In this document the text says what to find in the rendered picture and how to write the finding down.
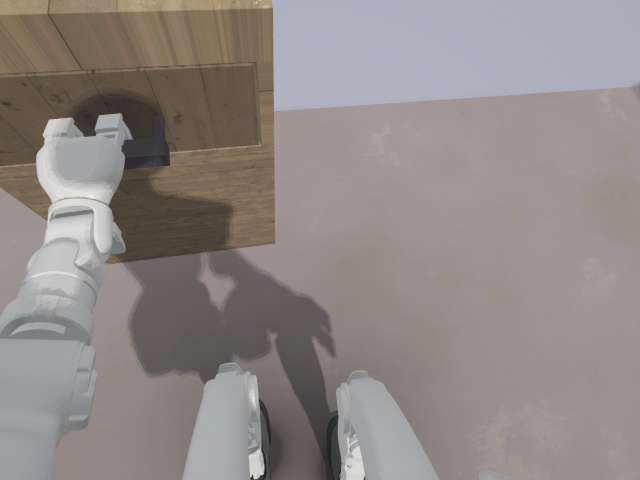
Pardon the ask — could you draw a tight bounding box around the handle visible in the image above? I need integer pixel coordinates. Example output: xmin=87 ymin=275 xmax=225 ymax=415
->
xmin=121 ymin=115 xmax=170 ymax=170

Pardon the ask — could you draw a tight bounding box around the robot left hand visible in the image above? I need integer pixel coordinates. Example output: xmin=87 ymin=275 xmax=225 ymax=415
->
xmin=36 ymin=113 xmax=132 ymax=254

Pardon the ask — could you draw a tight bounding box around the right robot thigh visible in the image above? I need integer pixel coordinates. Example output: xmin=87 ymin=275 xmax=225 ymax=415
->
xmin=336 ymin=378 xmax=439 ymax=480

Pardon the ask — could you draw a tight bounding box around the drawer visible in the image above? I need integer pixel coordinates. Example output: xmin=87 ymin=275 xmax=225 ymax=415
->
xmin=0 ymin=62 xmax=259 ymax=166

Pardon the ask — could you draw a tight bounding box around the right robot shin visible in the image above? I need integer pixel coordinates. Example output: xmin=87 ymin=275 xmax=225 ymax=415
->
xmin=338 ymin=371 xmax=387 ymax=480

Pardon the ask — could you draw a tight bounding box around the cabinet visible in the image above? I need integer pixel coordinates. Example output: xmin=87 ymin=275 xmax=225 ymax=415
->
xmin=0 ymin=0 xmax=275 ymax=265

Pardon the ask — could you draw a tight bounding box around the left robot upper arm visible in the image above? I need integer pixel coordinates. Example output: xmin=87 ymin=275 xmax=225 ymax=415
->
xmin=0 ymin=339 xmax=97 ymax=480

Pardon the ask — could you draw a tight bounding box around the robot left forearm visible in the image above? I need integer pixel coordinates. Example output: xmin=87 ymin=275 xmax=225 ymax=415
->
xmin=0 ymin=198 xmax=112 ymax=346

